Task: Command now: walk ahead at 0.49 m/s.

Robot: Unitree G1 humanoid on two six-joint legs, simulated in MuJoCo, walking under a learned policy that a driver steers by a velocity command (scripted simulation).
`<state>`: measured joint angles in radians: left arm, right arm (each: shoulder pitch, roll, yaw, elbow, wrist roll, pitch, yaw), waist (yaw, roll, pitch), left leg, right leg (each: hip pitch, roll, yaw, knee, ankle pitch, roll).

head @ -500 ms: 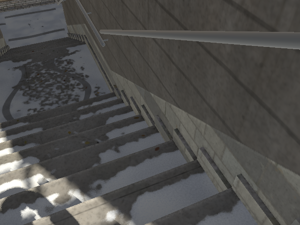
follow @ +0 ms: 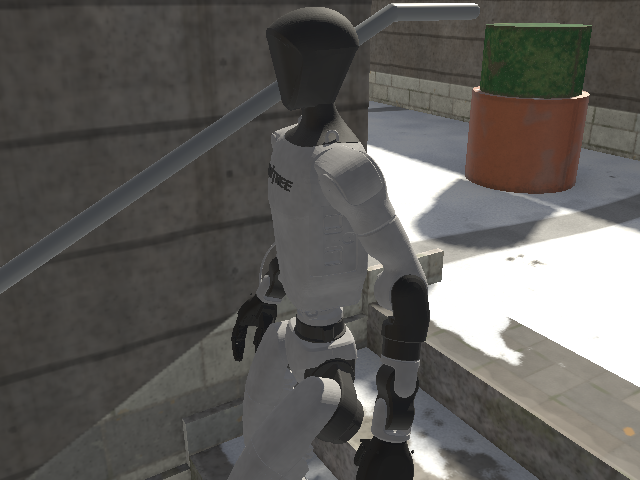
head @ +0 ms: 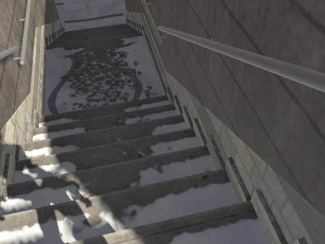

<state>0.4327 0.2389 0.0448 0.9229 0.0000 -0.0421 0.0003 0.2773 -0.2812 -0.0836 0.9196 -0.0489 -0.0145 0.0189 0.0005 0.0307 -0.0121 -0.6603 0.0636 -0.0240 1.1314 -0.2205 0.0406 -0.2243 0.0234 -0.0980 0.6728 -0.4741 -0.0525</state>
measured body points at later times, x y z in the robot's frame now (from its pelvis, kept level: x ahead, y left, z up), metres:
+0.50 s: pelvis +0.27 +0.05 -0.18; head +0.28 +0.05 +0.27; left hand +0.39 +0.28 -0.30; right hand +0.25 -0.17 -0.32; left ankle +0.24 +0.12 -0.88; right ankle +0.42 -0.09 -0.80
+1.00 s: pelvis +0.56 +0.03 -0.33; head +0.56 +0.04 +0.12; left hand +0.43 +0.21 -0.48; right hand +0.77 -0.12 -0.45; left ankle +0.65 +0.21 -0.97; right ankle +0.56 -0.06 -1.05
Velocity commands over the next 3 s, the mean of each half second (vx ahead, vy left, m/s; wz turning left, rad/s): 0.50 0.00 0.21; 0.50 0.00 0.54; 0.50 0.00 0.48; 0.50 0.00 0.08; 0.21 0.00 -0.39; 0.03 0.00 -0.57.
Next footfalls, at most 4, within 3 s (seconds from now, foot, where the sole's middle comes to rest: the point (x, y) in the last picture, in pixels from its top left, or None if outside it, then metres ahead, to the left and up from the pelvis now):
0.26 left None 0.28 0.13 -0.92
0.72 right None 0.60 -0.05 -1.09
1.22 left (130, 240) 0.65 0.22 -1.09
1.54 right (146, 202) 0.95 0.15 -1.26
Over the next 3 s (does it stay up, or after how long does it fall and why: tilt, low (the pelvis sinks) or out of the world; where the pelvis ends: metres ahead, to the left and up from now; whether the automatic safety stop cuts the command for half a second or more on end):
stays up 1.15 0.42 -0.66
